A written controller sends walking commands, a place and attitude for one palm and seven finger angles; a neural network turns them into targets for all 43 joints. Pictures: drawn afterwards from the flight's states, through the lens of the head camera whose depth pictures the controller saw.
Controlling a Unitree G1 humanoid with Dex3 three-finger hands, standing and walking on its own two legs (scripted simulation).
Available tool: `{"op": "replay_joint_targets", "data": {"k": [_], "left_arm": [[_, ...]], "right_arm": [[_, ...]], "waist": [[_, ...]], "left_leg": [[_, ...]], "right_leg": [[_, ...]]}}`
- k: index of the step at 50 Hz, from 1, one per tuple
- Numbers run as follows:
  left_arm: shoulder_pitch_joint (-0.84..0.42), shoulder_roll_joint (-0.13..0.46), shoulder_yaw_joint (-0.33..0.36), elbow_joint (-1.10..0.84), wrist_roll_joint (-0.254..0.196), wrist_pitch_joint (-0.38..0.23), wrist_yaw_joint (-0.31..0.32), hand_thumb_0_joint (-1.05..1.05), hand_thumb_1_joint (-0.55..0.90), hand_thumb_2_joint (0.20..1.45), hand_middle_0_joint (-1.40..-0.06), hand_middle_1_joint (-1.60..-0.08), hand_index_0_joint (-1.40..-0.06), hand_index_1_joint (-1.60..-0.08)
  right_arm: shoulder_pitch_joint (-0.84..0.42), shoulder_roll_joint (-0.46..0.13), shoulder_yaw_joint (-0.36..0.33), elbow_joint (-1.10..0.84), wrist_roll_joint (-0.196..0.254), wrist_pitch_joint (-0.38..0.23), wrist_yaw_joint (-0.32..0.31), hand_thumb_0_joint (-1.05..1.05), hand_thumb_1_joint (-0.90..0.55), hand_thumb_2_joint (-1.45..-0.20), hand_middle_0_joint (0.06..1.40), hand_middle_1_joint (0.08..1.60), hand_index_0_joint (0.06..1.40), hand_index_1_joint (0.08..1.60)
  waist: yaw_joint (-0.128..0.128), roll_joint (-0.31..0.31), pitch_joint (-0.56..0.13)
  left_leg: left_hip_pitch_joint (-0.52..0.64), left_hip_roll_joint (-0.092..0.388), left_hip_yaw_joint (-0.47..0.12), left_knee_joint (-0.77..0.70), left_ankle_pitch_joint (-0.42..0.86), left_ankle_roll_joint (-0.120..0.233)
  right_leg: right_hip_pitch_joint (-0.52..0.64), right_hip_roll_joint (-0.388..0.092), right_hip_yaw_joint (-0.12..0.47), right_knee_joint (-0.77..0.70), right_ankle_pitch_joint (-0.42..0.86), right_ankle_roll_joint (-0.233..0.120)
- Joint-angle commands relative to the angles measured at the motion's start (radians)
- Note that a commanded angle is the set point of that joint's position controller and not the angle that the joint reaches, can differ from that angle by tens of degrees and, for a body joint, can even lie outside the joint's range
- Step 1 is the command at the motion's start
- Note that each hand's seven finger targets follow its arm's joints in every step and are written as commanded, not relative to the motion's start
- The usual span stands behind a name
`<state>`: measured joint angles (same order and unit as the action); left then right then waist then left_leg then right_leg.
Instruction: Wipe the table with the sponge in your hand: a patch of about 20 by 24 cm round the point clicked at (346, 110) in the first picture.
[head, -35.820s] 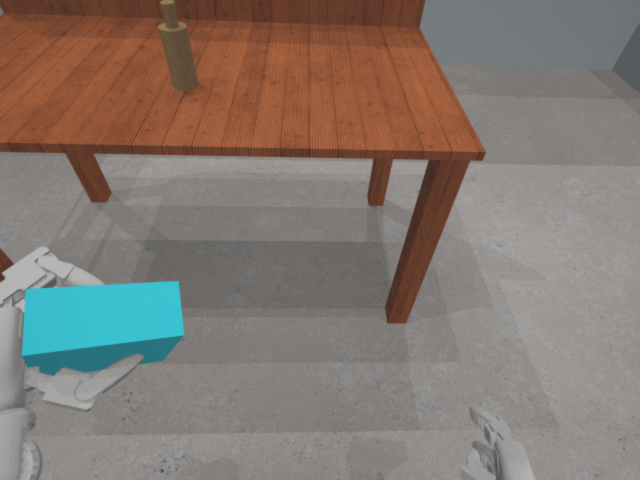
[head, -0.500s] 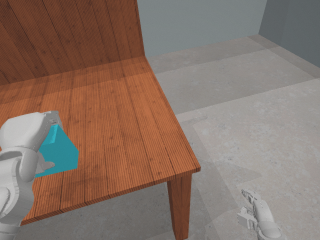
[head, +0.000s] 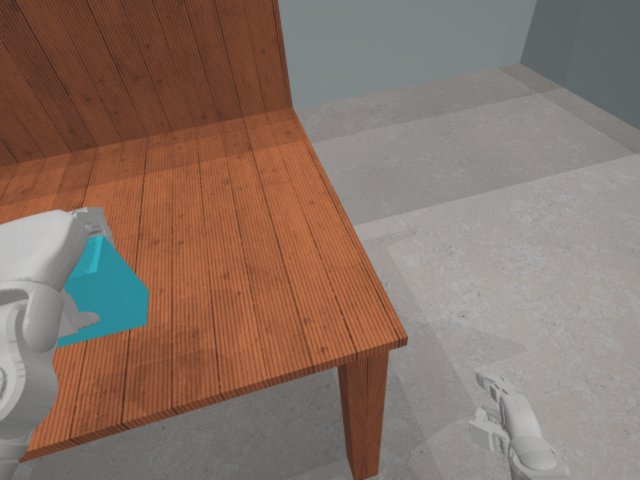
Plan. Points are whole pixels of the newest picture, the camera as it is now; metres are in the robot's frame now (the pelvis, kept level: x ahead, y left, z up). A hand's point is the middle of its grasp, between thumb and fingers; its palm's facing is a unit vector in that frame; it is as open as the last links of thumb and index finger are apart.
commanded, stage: bring the sponge back beside the body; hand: left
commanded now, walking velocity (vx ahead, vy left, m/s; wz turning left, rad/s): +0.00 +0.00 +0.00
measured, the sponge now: (88, 302) +0.25 +0.32 +0.13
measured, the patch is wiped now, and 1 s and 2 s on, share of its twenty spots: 1.00 1.00 1.00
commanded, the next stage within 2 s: step back with the hand held close in 1.52 s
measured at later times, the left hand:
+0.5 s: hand (66, 301) +0.22 +0.30 +0.17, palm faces +0.16 -0.08 -0.98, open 9.6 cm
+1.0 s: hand (89, 337) +0.19 +0.27 +0.15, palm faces +0.12 -0.10 -0.99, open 9.6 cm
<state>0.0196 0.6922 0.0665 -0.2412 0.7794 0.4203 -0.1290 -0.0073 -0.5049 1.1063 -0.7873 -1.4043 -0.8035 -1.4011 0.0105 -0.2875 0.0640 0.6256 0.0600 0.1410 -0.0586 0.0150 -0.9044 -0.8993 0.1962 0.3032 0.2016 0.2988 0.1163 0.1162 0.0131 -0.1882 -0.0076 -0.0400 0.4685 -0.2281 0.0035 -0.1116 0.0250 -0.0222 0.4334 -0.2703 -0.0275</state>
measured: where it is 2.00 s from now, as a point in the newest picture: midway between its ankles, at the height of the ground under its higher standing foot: outside the picture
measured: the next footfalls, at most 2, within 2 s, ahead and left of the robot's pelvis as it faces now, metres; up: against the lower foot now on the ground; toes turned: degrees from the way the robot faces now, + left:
none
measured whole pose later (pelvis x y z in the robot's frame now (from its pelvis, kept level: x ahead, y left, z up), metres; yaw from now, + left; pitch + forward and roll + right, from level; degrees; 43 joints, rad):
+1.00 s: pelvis -0.01 -0.01 +0.00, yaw -1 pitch -5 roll +0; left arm 0.26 0.61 0.02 -0.47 0.77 0.48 -0.09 -0.01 -0.50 1.10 -0.79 -1.40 -0.80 -1.40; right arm 0.01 -0.29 0.06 0.61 0.05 0.13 -0.06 0.02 -0.90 -0.90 0.20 0.30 0.20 0.30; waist 0.13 0.13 0.01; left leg -0.17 0.01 -0.03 0.48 -0.22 -0.01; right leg -0.11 0.04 -0.01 0.47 -0.27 -0.04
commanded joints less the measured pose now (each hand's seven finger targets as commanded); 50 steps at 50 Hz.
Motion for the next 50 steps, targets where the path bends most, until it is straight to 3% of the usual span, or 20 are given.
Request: {"op": "replay_joint_targets", "data": {"k": [1, 2, 4, 6, 9, 12, 14, 18, 19, 22, 24, 27, 29, 32, 34, 40, 44, 45, 49, 50], "left_arm": [[-0.178, 0.265, 0.189, -0.179, 0.016, 0.032, 0.032, 0.000, 0.100, 1.300, -1.200, -1.600, -1.200, -1.600], [-0.144, 0.262, 0.191, -0.186, 0.011, 0.035, 0.025, 0.000, 0.100, 1.300, -1.200, -1.600, -1.200, -1.600], [-0.132, 0.246, 0.183, -0.283, 0.015, 0.033, 0.015, 0.000, 0.100, 1.300, -1.200, -1.600, -1.200, -1.600], [-0.109, 0.217, 0.154, -0.314, 0.011, 0.017, 0.015, 0.000, 0.100, 1.300, -1.200, -1.600, -1.200, -1.600], [-0.163, 0.248, 0.179, -0.330, 0.033, 0.011, 0.031, 0.000, 0.100, 1.300, -1.200, -1.600, -1.200, -1.600], [-0.202, 0.249, 0.181, -0.283, 0.052, -0.002, 0.068, 0.000, 0.100, 1.300, -1.200, -1.600, -1.200, -1.600], [-0.222, 0.264, 0.200, -0.295, 0.064, 0.006, 0.083, 0.000, 0.100, 1.300, -1.200, -1.600, -1.200, -1.600], [-0.134, 0.229, 0.182, -0.292, 0.037, 0.028, 0.088, 0.000, 0.100, 1.300, -1.200, -1.600, -1.200, -1.600], [-0.111, 0.216, 0.180, -0.302, 0.036, 0.049, 0.083, 0.000, 0.100, 1.300, -1.200, -1.600, -1.200, -1.600], [-0.048, 0.158, 0.126, -0.307, 0.007, 0.070, 0.058, 0.000, 0.100, 1.300, -1.200, -1.600, -1.200, -1.600], [-0.029, 0.160, 0.137, -0.333, 0.010, 0.083, 0.048, 0.000, 0.100, 1.300, -1.200, -1.600, -1.200, -1.600], [-0.057, 0.186, 0.140, -0.341, 0.022, 0.073, 0.051, 0.000, 0.100, 1.300, -1.200, -1.600, -1.200, -1.600], [-0.107, 0.231, 0.171, -0.393, 0.050, 0.066, 0.063, 0.000, 0.100, 1.300, -1.200, -1.600, -1.200, -1.600], [-0.091, 0.216, 0.161, -0.353, 0.063, 0.048, 0.082, 0.000, 0.100, 1.300, -1.200, -1.600, -1.200, -1.600], [-0.114, 0.215, 0.159, -0.380, 0.068, 0.047, 0.086, 0.000, 0.100, 1.300, -1.200, -1.600, -1.200, -1.600], [-0.020, 0.153, 0.123, -0.344, 0.027, 0.060, 0.078, 0.000, 0.100, 1.300, -1.200, -1.600, -1.200, -1.600], [0.019, 0.169, 0.149, -0.423, 0.029, 0.060, 0.075, 0.000, 0.100, 1.300, -1.200, -1.600, -1.200, -1.600], [0.033, 0.160, 0.141, -0.415, 0.029, 0.058, 0.080, 0.000, 0.100, 1.300, -1.200, -1.600, -1.200, -1.600], [0.038, 0.184, 0.169, -0.456, 0.040, 0.051, 0.095, 0.000, 0.100, 1.300, -1.200, -1.600, -1.200, -1.600], [0.036, 0.176, 0.160, -0.434, 0.040, 0.049, 0.105, 0.000, 0.100, 1.300, -1.200, -1.600, -1.200, -1.600]], "right_arm": [[-0.212, -0.108, -0.044, -0.182, 0.004, -0.048, 0.001, 0.000, -0.900, -0.900, 0.200, 0.300, 0.200, 0.300], [-0.211, -0.108, -0.044, -0.183, 0.003, -0.047, 0.003, 0.000, -0.900, -0.900, 0.200, 0.300, 0.200, 0.300], [-0.255, -0.098, -0.039, -0.203, 0.008, -0.055, 0.004, 0.000, -0.900, -0.900, 0.200, 0.300, 0.200, 0.300], [-0.215, -0.095, -0.042, -0.200, 0.001, -0.058, 0.002, 0.000, -0.900, -0.900, 0.200, 0.300, 0.200, 0.300], [-0.244, -0.094, -0.035, -0.201, 0.004, -0.064, -0.008, 0.000, -0.900, -0.900, 0.200, 0.300, 0.200, 0.300], [-0.197, -0.094, -0.041, -0.180, -0.005, -0.061, -0.014, 0.000, -0.900, -0.900, 0.200, 0.300, 0.200, 0.300], [-0.244, -0.089, -0.036, -0.185, 0.000, -0.062, -0.014, 0.000, -0.900, -0.900, 0.200, 0.300, 0.200, 0.300], [-0.226, -0.091, -0.043, -0.179, -0.006, -0.051, 0.000, 0.000, -0.900, -0.900, 0.200, 0.300, 0.200, 0.300], [-0.273, -0.086, -0.036, -0.188, 0.003, -0.056, 0.004, 0.000, -0.900, -0.900, 0.200, 0.300, 0.200, 0.300], [-0.245, -0.091, -0.037, -0.190, 0.001, -0.046, 0.007, 0.000, -0.900, -0.900, 0.200, 0.300, 0.200, 0.300], [-0.287, -0.085, -0.029, -0.204, 0.005, -0.053, 0.007, 0.000, -0.900, -0.900, 0.200, 0.300, 0.200, 0.300], [-0.245, -0.093, -0.031, -0.194, -0.002, -0.050, -0.003, 0.000, -0.900, -0.900, 0.200, 0.300, 0.200, 0.300], [-0.282, -0.089, -0.026, -0.205, -0.001, -0.058, -0.008, 0.000, -0.900, -0.900, 0.200, 0.300, 0.200, 0.300], [-0.235, -0.088, -0.034, -0.188, -0.008, -0.055, -0.011, 0.000, -0.900, -0.900, 0.200, 0.300, 0.200, 0.300], [-0.277, -0.080, -0.028, -0.200, -0.002, -0.062, -0.011, 0.000, -0.900, -0.900, 0.200, 0.300, 0.200, 0.300], [-0.254, -0.084, -0.035, -0.193, -0.002, -0.067, -0.007, 0.000, -0.900, -0.900, 0.200, 0.300, 0.200, 0.300], [-0.290, -0.082, -0.034, -0.211, -0.001, -0.073, -0.003, 0.000, -0.900, -0.900, 0.200, 0.300, 0.200, 0.300], [-0.259, -0.084, -0.037, -0.203, -0.007, -0.073, -0.005, 0.000, -0.900, -0.900, 0.200, 0.300, 0.200, 0.300], [-0.278, -0.080, -0.036, -0.211, -0.006, -0.077, -0.005, 0.000, -0.900, -0.900, 0.200, 0.300, 0.200, 0.300], [-0.246, -0.080, -0.038, -0.206, -0.011, -0.078, -0.007, 0.000, -0.900, -0.900, 0.200, 0.300, 0.200, 0.300]], "waist": [[0.015, -0.020, -0.231], [0.015, -0.039, -0.236], [0.010, -0.001, -0.264], [0.005, -0.009, -0.244], [-0.002, -0.008, -0.204], [0.002, -0.013, -0.190], [0.013, -0.010, -0.198], [0.027, 0.002, -0.239], [0.028, 0.015, -0.227], [0.015, -0.016, -0.188], [0.017, -0.032, -0.175], [0.008, -0.045, -0.170], [0.011, -0.006, -0.193], [0.014, -0.011, -0.184], [0.016, 0.011, -0.175], [0.017, -0.023, -0.157], [0.020, -0.022, -0.167], [0.023, -0.022, -0.179], [0.022, -0.019, -0.152], [0.025, -0.030, -0.160]], "left_leg": [[0.044, -0.028, -0.013, -0.048, 0.255, 0.036], [0.043, -0.028, -0.015, -0.044, 0.264, 0.038], [0.064, -0.028, -0.020, -0.040, 0.277, 0.040], [0.069, -0.024, -0.015, -0.038, 0.270, 0.043], [0.068, -0.021, -0.025, -0.053, 0.218, 0.043], [0.067, -0.020, -0.022, -0.066, 0.206, 0.037], [0.074, -0.021, -0.032, -0.072, 0.193, 0.036], [0.075, -0.025, -0.022, -0.064, 0.246, 0.031], [0.068, -0.025, -0.030, -0.065, 0.241, 0.030], [0.052, -0.017, -0.015, -0.066, 0.221, 0.032], [0.047, -0.016, -0.023, -0.068, 0.198, 0.036], [0.042, -0.013, -0.016, -0.067, 0.172, 0.037], [0.058, -0.014, -0.025, -0.070, 0.158, 0.038], [0.063, -0.020, -0.016, -0.063, 0.167, 0.037], [0.068, -0.023, -0.026, -0.070, 0.145, 0.038], [0.051, -0.020, -0.015, -0.064, 0.137, 0.035], [0.058, -0.022, -0.018, -0.052, 0.147, 0.037], [0.055, -0.022, -0.009, -0.045, 0.158, 0.038], [0.059, -0.021, -0.015, -0.049, 0.136, 0.037], [0.052, -0.022, -0.006, -0.043, 0.137, 0.038]], "right_leg": [[0.071, 0.001, 0.039, -0.039, 0.289, -0.030], [0.076, 0.001, 0.037, -0.034, 0.309, -0.027], [0.076, 0.011, 0.057, -0.028, 0.314, -0.035], [0.055, 0.003, 0.023, -0.031, 0.291, -0.024], [0.024, 0.021, 0.052, -0.050, 0.218, -0.035], [0.027, 0.013, 0.023, -0.059, 0.179, -0.033], [0.028, 0.029, 0.061, -0.065, 0.157, -0.048], [0.075, 0.008, 0.046, -0.048, 0.242, -0.039], [0.064, 0.022, 0.074, -0.047, 0.234, -0.049], [0.041, 0.007, 0.037, -0.050, 0.230, -0.029], [0.024, 0.020, 0.065, -0.054, 0.203, -0.037], [0.019, 0.009, 0.040, -0.056, 0.162, -0.026], [0.022, 0.023, 0.079, -0.059, 0.131, -0.040], [0.028, 0.011, 0.053, -0.065, 0.129, -0.033], [0.017, 0.026, 0.086, -0.073, 0.099, -0.044], [0.013, 0.009, 0.071, -0.069, 0.107, -0.031], [0.008, 0.018, 0.108, -0.066, 0.124, -0.037], [0.019, 0.006, 0.082, -0.055, 0.134, -0.030], [-0.003, 0.019, 0.115, -0.072, 0.095, -0.036], [0.006, 0.007, 0.090, -0.063, 0.091, -0.029]]}}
